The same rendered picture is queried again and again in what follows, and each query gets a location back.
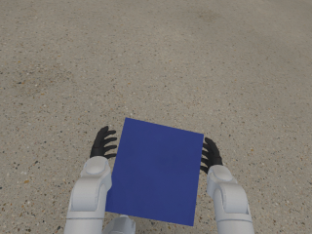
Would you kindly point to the robot right hand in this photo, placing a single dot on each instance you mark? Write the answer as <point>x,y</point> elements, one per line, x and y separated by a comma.
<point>212,154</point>

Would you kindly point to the left robot thigh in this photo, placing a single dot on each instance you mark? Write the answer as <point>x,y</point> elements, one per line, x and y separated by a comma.
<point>120,225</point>

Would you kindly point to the robot left hand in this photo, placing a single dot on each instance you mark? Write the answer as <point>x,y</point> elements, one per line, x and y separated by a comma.
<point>98,148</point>

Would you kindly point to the robot right forearm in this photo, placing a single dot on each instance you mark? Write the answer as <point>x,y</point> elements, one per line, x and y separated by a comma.
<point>231,207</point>

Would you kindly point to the carton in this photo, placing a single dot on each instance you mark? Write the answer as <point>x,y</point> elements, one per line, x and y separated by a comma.
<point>156,173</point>

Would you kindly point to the robot left forearm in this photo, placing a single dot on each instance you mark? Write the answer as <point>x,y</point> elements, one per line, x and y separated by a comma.
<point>87,201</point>

